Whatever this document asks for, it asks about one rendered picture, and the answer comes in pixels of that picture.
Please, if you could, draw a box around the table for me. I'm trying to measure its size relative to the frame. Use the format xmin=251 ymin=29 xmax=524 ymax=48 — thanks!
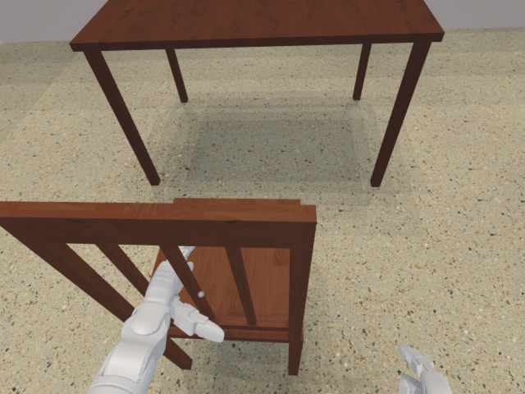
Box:
xmin=69 ymin=0 xmax=445 ymax=187

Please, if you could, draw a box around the robot right hand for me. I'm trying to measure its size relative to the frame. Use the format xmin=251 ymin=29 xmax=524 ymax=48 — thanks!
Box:
xmin=393 ymin=344 xmax=453 ymax=394

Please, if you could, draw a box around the robot left forearm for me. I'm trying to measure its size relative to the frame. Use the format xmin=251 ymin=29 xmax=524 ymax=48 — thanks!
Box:
xmin=87 ymin=300 xmax=171 ymax=394

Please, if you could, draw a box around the robot left hand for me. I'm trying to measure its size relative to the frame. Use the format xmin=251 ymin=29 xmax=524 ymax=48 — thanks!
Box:
xmin=144 ymin=246 xmax=225 ymax=342

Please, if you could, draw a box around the chair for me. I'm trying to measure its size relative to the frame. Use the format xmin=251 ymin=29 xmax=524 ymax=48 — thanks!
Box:
xmin=0 ymin=198 xmax=317 ymax=376

